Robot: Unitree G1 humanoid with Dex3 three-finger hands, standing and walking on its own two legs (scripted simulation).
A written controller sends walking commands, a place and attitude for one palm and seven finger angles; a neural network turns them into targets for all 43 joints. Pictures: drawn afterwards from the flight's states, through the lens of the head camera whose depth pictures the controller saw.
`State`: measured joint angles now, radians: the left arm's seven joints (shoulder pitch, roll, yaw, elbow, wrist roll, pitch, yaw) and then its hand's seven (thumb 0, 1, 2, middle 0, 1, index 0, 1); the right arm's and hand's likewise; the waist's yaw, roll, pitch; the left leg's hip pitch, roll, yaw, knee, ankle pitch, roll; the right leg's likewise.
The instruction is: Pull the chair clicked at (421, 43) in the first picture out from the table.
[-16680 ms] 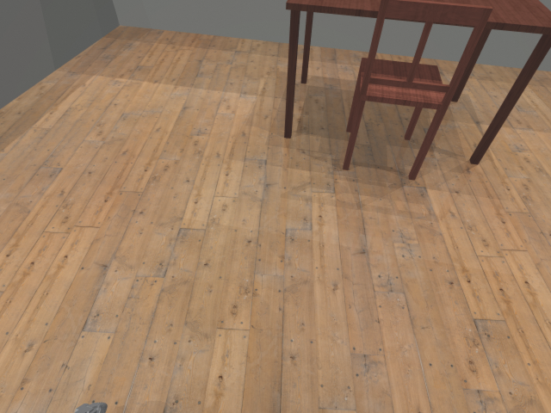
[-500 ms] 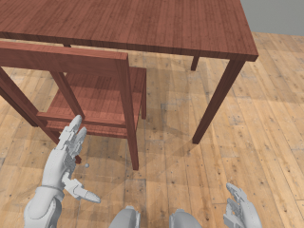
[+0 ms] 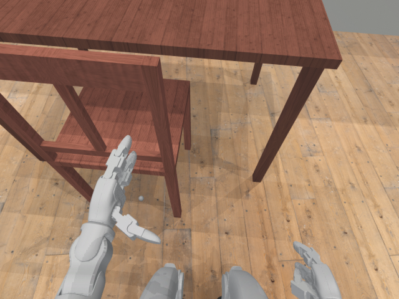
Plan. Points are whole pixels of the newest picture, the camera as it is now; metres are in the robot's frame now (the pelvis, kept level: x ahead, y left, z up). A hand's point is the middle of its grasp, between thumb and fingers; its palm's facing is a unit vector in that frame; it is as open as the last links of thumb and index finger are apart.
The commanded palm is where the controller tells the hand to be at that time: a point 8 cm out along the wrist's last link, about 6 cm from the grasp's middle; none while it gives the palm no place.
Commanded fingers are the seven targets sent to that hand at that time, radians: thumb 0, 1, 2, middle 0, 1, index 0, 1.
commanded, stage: aim the fingers beside a spindle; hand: left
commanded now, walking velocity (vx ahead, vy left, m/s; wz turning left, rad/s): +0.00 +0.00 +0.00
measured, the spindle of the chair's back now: (84, 120) +0.50 +0.29 +0.01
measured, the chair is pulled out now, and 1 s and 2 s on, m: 0.00 0.00 0.00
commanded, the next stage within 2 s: push the fingers through the gap in 0.98 s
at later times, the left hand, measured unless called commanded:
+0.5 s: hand (163, 188) +0.33 +0.09 +0.01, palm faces -0.12 -0.99 -0.02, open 16.9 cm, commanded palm +0.31 +0.15 +0.02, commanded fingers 0.00 -0.50 0.30 -0.06 -0.08 -0.06 -0.08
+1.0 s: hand (159, 191) +0.32 +0.09 +0.01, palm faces -0.12 -0.99 -0.02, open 17.0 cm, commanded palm +0.31 +0.16 +0.02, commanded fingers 0.00 -0.50 0.30 -0.06 -0.08 -0.06 -0.08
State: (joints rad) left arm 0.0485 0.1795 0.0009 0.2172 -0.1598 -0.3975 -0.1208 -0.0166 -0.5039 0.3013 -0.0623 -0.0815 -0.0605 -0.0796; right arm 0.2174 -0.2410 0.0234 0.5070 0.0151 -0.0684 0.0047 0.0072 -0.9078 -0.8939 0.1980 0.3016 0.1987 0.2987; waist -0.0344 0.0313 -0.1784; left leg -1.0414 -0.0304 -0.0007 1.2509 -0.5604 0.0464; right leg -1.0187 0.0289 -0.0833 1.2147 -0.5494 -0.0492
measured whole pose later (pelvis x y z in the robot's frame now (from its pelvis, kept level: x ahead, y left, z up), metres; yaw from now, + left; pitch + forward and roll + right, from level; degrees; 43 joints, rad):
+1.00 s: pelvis -0.01 -0.01 -0.01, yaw +0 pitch +22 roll -1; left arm -0.09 0.14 -0.04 0.35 -0.12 -0.42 -0.05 -0.02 -0.50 0.30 -0.06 -0.08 -0.06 -0.08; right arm 0.20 -0.24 0.01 0.51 0.01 0.00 0.02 0.01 -0.91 -0.89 0.20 0.30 0.20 0.30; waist -0.04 0.03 -0.18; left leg -1.11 -0.03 0.01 1.30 -0.57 0.04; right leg -1.09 0.03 -0.08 1.27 -0.56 -0.06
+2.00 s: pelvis -0.01 +0.00 -0.01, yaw -1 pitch +24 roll -1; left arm -0.47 0.17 0.07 0.71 -0.10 -0.46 0.00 -0.02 -0.50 0.30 -0.06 -0.08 -0.06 -0.08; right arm 0.25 -0.24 0.01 0.58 -0.01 0.03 0.03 0.00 -0.91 -0.89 0.20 0.30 0.20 0.30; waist -0.10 0.04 -0.18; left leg -1.15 -0.02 0.02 1.29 -0.56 0.05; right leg -1.14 0.03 -0.07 1.26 -0.54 -0.05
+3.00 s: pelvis -0.01 +0.00 -0.01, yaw -1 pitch +25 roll -1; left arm -0.58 0.18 0.13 0.85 -0.08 -0.51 0.01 -0.02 -0.50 0.30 -0.13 -0.29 -0.13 -0.29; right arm 0.27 -0.24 0.00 0.59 -0.02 0.07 0.05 0.00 -0.91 -0.89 0.20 0.30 0.20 0.30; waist -0.12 0.04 -0.18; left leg -1.17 -0.02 0.02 1.28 -0.55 0.05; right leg -1.16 0.04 -0.06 1.25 -0.53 -0.05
